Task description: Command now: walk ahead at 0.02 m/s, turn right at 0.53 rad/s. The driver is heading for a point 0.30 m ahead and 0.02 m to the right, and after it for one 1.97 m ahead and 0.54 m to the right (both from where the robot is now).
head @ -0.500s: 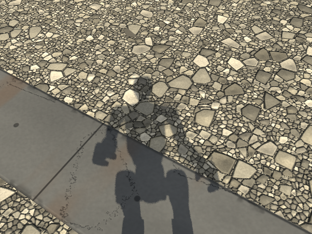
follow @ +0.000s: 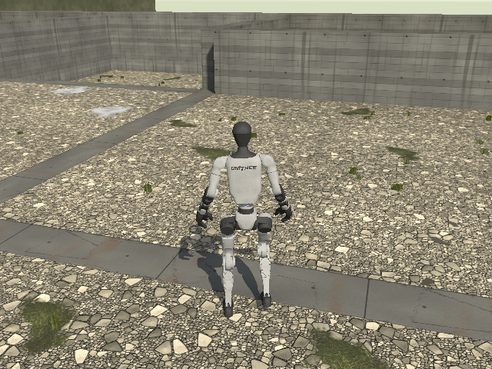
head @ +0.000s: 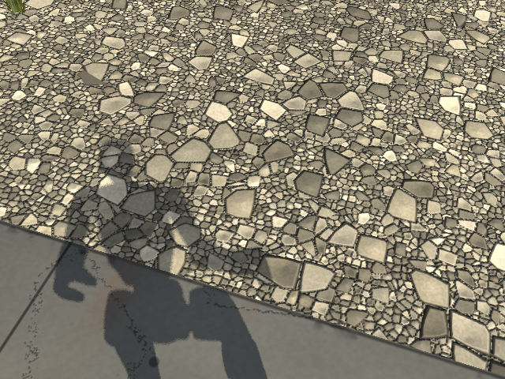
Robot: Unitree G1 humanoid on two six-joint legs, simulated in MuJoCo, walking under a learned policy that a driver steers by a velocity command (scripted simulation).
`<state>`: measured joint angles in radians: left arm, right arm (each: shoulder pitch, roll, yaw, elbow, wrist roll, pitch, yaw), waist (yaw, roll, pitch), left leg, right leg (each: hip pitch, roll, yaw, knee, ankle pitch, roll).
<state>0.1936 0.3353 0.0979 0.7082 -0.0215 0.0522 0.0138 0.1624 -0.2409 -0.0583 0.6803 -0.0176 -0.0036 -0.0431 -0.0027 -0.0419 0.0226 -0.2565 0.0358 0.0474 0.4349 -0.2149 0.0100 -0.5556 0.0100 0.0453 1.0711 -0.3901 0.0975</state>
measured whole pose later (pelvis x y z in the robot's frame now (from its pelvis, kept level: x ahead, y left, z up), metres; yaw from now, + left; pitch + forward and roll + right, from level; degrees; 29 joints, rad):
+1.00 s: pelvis +0.10 -0.07 -0.01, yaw +3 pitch +2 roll -1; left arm 0.07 0.29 0.07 0.69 -0.01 -0.09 -0.05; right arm 0.40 -0.29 -0.06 0.74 0.02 -0.02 -0.02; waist -0.07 -0.01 0.02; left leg -0.06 -0.01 -0.15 0.40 -0.37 -0.01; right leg -0.45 0.01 0.01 0.54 -0.11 0.01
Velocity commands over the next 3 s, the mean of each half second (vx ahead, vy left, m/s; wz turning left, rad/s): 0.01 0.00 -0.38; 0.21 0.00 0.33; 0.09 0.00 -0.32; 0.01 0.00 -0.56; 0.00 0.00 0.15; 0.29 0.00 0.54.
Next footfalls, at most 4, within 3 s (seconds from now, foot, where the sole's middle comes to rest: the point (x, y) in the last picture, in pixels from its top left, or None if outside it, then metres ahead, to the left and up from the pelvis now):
0.18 right None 0.03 -0.15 -0.78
0.64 left None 0.03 0.07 -0.78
1.02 right None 0.24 -0.18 -0.78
1.48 left None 0.29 0.04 -0.78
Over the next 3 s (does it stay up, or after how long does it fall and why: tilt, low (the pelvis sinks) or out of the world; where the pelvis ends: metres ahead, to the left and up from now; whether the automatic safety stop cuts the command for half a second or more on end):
stays up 0.27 -0.14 0.00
